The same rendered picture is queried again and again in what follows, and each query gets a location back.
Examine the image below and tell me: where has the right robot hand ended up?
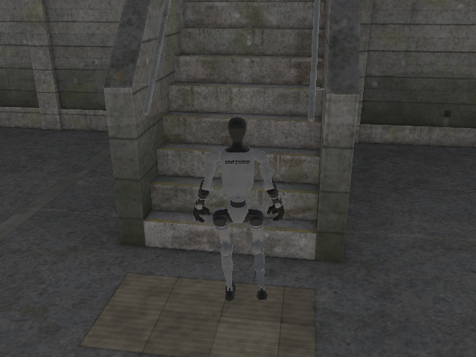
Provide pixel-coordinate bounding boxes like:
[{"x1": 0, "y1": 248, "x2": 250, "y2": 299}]
[{"x1": 267, "y1": 205, "x2": 284, "y2": 221}]

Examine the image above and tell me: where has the robot right forearm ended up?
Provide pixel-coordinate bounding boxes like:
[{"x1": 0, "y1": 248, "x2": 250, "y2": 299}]
[{"x1": 267, "y1": 179, "x2": 283, "y2": 208}]

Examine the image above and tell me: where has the left robot upper arm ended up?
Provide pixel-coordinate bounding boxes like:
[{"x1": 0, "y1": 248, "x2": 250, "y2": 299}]
[{"x1": 202, "y1": 149, "x2": 222, "y2": 191}]

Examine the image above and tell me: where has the robot right shin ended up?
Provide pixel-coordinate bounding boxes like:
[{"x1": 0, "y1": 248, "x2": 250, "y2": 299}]
[{"x1": 254, "y1": 241, "x2": 265, "y2": 291}]

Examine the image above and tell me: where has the robot left thigh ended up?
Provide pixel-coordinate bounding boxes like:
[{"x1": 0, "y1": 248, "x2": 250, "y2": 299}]
[{"x1": 213, "y1": 207, "x2": 233, "y2": 256}]

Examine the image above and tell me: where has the right robot upper arm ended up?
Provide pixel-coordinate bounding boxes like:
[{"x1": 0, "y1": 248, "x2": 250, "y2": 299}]
[{"x1": 253, "y1": 149, "x2": 274, "y2": 190}]

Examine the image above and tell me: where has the robot left forearm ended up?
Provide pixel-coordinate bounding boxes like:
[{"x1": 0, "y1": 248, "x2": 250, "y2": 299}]
[{"x1": 195, "y1": 179, "x2": 209, "y2": 210}]

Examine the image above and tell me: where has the left robot hand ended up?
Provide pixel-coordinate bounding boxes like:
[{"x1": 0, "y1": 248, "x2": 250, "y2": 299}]
[{"x1": 193, "y1": 207, "x2": 210, "y2": 222}]

